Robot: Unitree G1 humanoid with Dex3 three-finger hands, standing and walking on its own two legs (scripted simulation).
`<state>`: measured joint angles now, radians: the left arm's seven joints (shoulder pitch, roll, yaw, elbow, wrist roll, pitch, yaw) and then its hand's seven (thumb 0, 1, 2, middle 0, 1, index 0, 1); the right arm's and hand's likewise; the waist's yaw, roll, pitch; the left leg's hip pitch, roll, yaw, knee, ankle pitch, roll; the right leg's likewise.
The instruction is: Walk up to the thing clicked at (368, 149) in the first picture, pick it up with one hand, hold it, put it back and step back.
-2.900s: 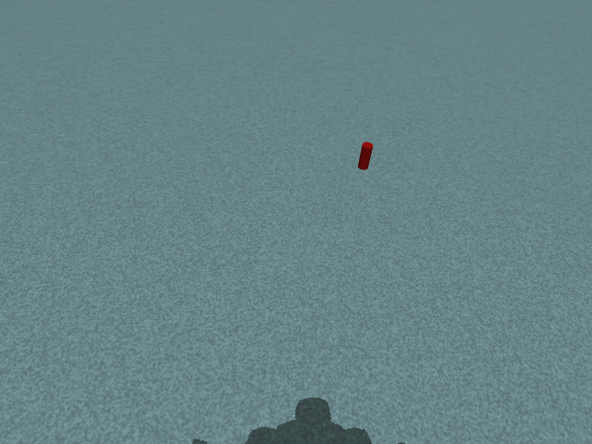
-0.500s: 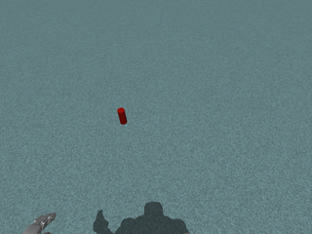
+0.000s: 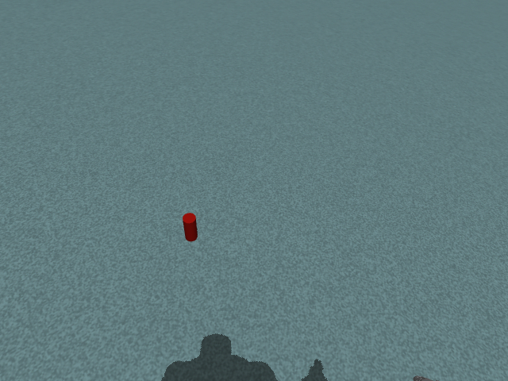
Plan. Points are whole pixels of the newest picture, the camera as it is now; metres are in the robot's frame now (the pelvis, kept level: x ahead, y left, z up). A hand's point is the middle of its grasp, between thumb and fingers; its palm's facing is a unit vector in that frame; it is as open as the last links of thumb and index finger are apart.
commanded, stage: walk up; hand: left
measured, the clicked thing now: (190, 227) +0.86 +0.24 -0.69
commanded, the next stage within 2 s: none
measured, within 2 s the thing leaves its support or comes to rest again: neither
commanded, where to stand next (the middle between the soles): +0.54 +0.03 m, yaw +2 degrees
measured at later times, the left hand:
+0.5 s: hand (114, 326) +0.24 +0.24 -0.11, palm faces +0.01 -0.91 -0.41, open 7.4 cm
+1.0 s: hand (124, 245) +0.42 +0.28 -0.14, palm faces -0.07 -0.93 -0.35, open 7.4 cm
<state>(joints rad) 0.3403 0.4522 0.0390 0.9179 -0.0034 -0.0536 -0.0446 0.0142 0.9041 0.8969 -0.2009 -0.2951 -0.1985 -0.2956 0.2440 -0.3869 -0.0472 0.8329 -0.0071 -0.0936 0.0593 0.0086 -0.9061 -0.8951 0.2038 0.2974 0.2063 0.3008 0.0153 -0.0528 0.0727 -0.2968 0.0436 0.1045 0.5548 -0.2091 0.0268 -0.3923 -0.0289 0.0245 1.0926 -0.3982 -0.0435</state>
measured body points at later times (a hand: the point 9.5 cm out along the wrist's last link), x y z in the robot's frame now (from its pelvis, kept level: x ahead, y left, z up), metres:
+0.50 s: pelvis +0.19 -0.04 +0.01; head +0.20 -0.06 +0.46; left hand +0.24 +0.29 -0.08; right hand +0.26 -0.35 -0.12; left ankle +0.24 +0.11 -0.68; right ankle +0.22 -0.15 -0.73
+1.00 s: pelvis +0.36 +0.01 +0.00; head +0.38 +0.01 +0.45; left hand +0.42 +0.33 -0.11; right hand +0.40 -0.32 -0.10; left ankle +0.35 +0.12 -0.73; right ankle +0.47 -0.14 -0.70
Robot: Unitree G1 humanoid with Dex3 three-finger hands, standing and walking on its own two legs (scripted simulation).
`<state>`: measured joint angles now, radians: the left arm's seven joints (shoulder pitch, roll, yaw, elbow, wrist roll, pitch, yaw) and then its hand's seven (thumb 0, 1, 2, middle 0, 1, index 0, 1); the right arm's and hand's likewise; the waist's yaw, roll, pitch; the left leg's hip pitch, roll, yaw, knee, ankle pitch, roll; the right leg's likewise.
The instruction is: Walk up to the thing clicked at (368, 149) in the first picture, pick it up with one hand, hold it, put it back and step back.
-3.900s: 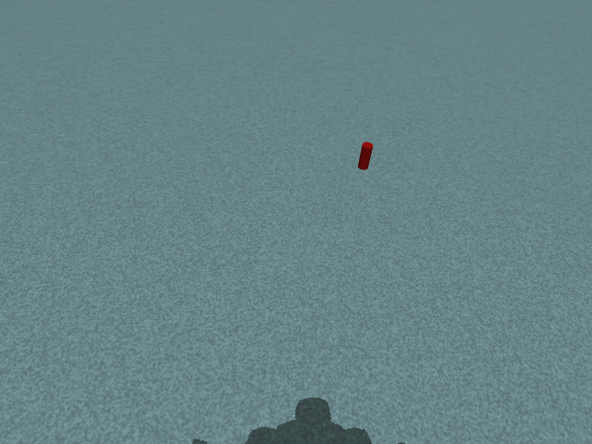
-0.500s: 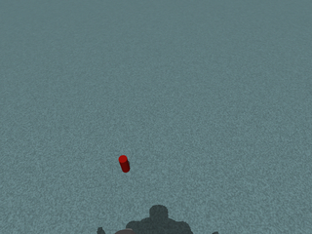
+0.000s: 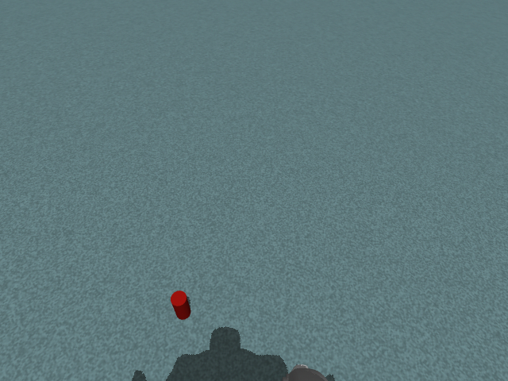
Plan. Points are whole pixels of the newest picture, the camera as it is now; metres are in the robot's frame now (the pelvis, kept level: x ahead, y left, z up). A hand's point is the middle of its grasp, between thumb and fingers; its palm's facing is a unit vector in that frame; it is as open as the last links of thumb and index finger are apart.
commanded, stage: walk up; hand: left
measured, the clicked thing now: (181, 305) +0.50 +0.22 -0.70
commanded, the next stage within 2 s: stand in 1.68 s
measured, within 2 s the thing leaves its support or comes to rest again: neither
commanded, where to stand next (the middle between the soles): +0.18 +0.02 m, yaw +1 degrees
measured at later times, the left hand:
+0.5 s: hand out of the picture +0.17 +0.28 -0.17, palm faces -0.02 -0.93 -0.36, open 7.4 cm
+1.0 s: hand (87, 377) +0.18 +0.27 -0.14, palm faces -0.01 -0.94 -0.35, open 7.4 cm
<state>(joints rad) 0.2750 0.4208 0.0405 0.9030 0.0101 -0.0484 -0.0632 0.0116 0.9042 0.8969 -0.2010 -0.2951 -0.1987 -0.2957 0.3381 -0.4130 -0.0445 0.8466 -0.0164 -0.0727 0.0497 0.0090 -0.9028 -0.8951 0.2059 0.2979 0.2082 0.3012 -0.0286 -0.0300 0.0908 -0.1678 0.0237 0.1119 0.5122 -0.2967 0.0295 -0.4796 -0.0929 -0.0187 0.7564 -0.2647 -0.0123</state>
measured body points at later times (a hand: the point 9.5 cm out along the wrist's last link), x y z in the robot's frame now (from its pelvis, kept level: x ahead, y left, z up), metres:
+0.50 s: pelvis +0.09 +0.01 -0.02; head +0.11 +0.02 +0.43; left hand +0.17 +0.33 -0.14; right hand +0.17 -0.30 -0.13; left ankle +0.14 +0.13 -0.73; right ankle +0.13 -0.14 -0.73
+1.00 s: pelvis +0.11 +0.01 +0.01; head +0.12 +0.01 +0.46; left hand +0.18 +0.32 -0.12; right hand +0.24 -0.28 -0.11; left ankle +0.14 +0.13 -0.73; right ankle +0.13 -0.14 -0.73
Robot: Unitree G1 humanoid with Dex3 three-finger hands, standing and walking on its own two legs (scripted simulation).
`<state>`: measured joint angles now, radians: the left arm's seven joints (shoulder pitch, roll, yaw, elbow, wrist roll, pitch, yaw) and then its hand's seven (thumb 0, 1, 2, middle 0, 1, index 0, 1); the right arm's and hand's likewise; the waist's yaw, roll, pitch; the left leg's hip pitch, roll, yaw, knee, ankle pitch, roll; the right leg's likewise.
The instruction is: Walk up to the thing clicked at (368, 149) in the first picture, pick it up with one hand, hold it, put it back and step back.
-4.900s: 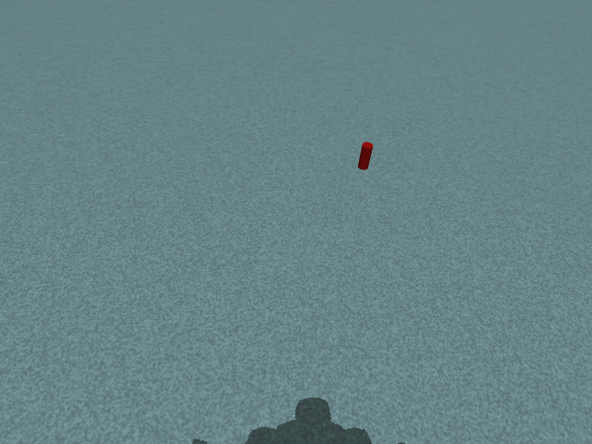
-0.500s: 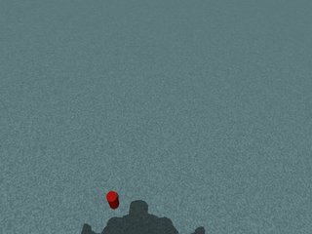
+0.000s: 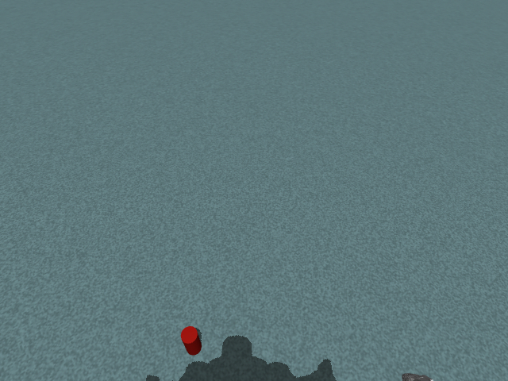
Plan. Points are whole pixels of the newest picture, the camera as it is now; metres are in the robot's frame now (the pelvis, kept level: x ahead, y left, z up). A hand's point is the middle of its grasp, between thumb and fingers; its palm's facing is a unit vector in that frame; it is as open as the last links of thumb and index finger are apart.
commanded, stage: walk up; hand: left
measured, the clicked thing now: (191, 341) +0.39 +0.21 -0.71
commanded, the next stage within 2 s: stand in 0.68 s
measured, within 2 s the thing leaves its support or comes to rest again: neither
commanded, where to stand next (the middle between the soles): +0.07 +0.01 m, yaw +1 degrees
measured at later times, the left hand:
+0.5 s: hand out of the picture +0.10 +0.24 -0.15, palm faces -0.03 -0.94 -0.33, open 7.4 cm
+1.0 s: hand out of the picture +0.10 +0.24 -0.15, palm faces -0.04 -0.94 -0.33, open 7.4 cm
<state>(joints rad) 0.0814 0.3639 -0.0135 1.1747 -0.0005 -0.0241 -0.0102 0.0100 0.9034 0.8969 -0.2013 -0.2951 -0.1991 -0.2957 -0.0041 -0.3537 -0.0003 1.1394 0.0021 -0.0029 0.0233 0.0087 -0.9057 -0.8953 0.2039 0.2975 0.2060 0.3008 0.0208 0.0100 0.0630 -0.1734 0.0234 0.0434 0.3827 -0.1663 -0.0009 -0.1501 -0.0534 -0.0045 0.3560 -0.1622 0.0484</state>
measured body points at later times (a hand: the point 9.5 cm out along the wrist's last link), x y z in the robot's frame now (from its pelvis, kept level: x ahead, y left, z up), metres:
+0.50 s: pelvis +0.01 -0.01 +0.00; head +0.02 -0.01 +0.45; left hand +0.10 +0.29 -0.13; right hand +0.07 -0.31 -0.14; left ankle +0.03 +0.12 -0.75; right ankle +0.02 -0.15 -0.75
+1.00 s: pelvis +0.02 -0.01 +0.00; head +0.03 -0.01 +0.45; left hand +0.10 +0.29 -0.13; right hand +0.10 -0.32 -0.13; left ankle +0.03 +0.12 -0.75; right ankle +0.02 -0.15 -0.75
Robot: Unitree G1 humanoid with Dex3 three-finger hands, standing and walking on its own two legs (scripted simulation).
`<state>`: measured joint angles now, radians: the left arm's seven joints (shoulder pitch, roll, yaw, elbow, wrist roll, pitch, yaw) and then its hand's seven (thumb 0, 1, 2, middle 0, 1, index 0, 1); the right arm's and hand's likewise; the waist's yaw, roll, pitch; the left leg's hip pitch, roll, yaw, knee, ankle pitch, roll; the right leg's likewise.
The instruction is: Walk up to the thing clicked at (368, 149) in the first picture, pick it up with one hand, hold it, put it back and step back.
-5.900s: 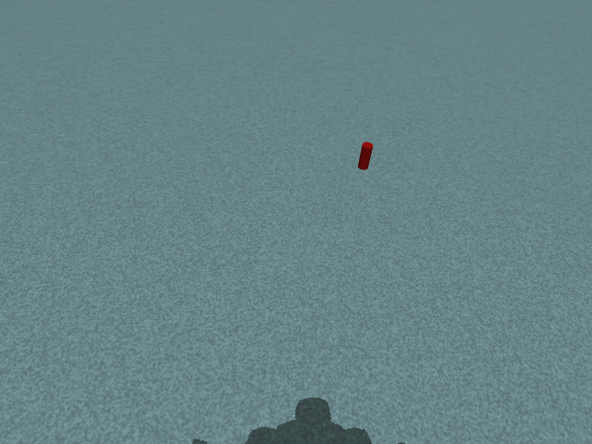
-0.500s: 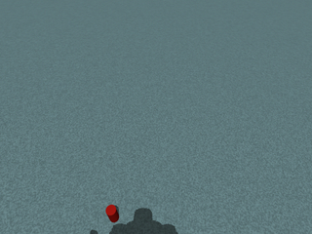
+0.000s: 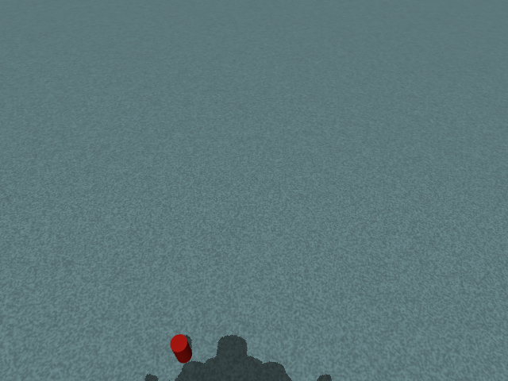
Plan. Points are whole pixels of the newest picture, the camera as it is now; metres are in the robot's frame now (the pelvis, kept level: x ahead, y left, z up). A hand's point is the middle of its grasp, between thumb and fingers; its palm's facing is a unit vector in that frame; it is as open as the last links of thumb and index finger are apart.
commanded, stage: stand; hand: left
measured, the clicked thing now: (181, 349) +0.37 +0.23 -0.71
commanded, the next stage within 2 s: rise first in 1.90 s
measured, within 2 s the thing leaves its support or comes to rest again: neither
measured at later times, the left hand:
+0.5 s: hand out of the picture +0.09 +0.25 -0.16, palm faces -0.04 -0.94 -0.34, open 7.4 cm
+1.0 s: hand out of the picture +0.09 +0.25 -0.16, palm faces -0.04 -0.94 -0.34, open 7.4 cm
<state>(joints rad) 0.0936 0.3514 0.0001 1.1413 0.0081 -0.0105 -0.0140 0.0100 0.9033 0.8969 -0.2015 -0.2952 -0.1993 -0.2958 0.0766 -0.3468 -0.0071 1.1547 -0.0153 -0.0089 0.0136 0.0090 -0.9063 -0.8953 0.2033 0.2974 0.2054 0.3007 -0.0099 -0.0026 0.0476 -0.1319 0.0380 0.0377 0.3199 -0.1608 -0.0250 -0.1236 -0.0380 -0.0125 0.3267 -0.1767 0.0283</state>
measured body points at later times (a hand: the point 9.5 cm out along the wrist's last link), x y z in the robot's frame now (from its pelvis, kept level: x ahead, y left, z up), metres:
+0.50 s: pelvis +0.01 +0.00 +0.00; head +0.02 +0.00 +0.45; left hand +0.09 +0.30 -0.13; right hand +0.09 -0.30 -0.13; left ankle +0.01 +0.13 -0.75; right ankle +0.00 -0.14 -0.75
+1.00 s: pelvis +0.01 +0.00 +0.00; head +0.02 +0.00 +0.45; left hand +0.09 +0.30 -0.13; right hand +0.08 -0.31 -0.13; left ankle +0.01 +0.13 -0.75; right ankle +0.00 -0.14 -0.75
